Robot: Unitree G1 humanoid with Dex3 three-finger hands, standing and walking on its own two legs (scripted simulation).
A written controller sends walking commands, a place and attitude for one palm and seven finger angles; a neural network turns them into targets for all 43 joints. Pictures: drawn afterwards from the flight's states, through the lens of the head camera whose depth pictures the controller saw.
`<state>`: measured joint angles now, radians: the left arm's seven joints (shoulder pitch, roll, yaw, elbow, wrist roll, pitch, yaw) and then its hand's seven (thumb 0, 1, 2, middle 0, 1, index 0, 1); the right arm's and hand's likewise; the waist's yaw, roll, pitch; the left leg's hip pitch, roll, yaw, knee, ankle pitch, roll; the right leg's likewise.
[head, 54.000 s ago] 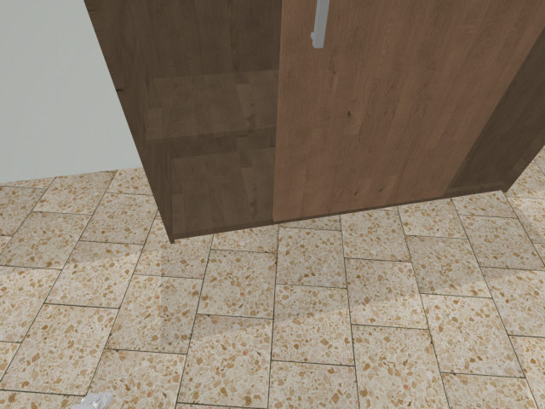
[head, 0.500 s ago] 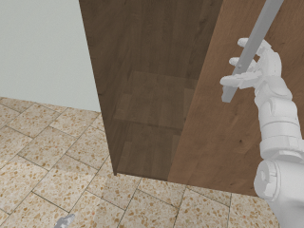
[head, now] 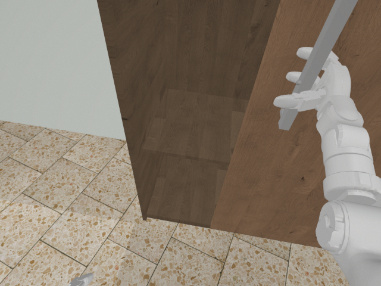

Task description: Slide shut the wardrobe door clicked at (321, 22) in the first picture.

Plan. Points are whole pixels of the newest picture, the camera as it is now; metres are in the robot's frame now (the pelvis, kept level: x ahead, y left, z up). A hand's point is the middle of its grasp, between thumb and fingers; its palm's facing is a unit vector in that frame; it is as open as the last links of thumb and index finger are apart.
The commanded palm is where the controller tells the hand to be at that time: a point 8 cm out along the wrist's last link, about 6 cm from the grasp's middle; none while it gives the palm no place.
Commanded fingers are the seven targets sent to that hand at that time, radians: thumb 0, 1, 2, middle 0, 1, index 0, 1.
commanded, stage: grip the handle and tug to test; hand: right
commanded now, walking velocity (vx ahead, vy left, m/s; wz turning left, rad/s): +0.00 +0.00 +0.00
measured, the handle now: (310, 63) +0.51 -0.17 +0.25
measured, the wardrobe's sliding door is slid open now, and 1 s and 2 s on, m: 0.35 0.35 0.35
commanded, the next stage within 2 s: tug the door sideways, standing still in 1.48 s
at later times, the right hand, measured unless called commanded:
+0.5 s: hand (301, 83) +0.46 -0.15 +0.24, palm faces +0.08 +1.00 +0.00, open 10.0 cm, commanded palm +0.43 -0.20 +0.23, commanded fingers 0.00 -0.57 -0.76 0.41 1.35 0.41 1.35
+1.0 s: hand (300, 82) +0.46 -0.15 +0.24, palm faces +0.07 +1.00 +0.00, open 5.8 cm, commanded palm +0.44 -0.20 +0.23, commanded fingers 0.00 -0.90 -0.90 0.45 1.40 0.45 1.40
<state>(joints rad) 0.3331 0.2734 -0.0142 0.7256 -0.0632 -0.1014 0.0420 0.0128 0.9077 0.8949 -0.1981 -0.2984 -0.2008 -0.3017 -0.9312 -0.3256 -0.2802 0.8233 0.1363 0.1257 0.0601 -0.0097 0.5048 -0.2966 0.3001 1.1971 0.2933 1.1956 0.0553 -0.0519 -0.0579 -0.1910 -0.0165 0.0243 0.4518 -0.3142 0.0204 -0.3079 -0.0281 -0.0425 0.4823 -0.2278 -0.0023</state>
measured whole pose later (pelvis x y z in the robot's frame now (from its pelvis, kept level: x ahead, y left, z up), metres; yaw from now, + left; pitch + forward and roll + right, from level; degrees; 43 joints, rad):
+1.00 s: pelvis +0.00 +0.00 +0.00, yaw -1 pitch +3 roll +0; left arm 0.31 0.27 -0.02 0.72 -0.06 -0.08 0.05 0.01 0.91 0.89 -0.20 -0.30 -0.20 -0.30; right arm -0.93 -0.32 -0.26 0.79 0.14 0.16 0.05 0.01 -0.69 -0.80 0.40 1.38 0.38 1.36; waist 0.04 -0.05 -0.06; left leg -0.17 -0.02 0.04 0.44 -0.31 0.02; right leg -0.30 -0.03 -0.03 0.47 -0.23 0.00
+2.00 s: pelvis +0.03 +0.00 +0.00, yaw -4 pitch +3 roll +0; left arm 0.20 0.24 -0.02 0.71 -0.05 -0.06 0.03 0.01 0.91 0.90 -0.20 -0.30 -0.20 -0.30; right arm -0.84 -0.18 -0.14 0.51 0.14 0.31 -0.08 0.00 -0.72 -0.83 0.35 1.39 0.30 1.39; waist -0.02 -0.05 -0.07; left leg -0.12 0.00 0.06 0.44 -0.34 0.02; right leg -0.27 0.01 0.02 0.47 -0.26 0.00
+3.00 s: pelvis +0.04 +0.09 -0.01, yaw -7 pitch -5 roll +2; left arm 0.11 0.20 0.03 0.66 -0.08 -0.04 0.00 0.01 0.91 0.90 -0.20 -0.30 -0.20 -0.30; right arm -0.96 -0.27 -0.06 0.44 0.10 -0.05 -0.10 -0.04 -0.73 -0.85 0.46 1.40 0.17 1.33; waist -0.14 -0.06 0.33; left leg -0.49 0.07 0.00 0.91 -0.34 0.00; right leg -0.16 -0.15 0.05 0.55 -0.31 0.08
